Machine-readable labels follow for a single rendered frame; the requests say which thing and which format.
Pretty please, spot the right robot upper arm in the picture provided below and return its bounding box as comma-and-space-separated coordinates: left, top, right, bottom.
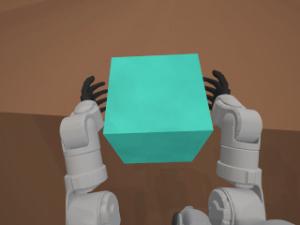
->
208, 187, 295, 225

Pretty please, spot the left robot forearm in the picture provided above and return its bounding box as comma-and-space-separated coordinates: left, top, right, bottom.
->
59, 99, 108, 225

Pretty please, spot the robot left hand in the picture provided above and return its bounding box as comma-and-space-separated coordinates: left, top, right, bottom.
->
80, 76, 108, 113

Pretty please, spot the robot right thigh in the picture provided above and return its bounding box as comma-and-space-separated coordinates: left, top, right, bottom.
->
177, 208, 212, 225

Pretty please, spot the left robot upper arm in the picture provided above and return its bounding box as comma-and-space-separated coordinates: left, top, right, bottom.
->
66, 190, 121, 225

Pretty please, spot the right robot forearm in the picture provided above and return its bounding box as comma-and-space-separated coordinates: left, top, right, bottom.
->
211, 94, 266, 216

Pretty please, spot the carton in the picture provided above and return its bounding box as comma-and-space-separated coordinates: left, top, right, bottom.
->
103, 53, 214, 164

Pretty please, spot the robot right hand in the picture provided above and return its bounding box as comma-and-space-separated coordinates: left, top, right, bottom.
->
202, 70, 231, 111

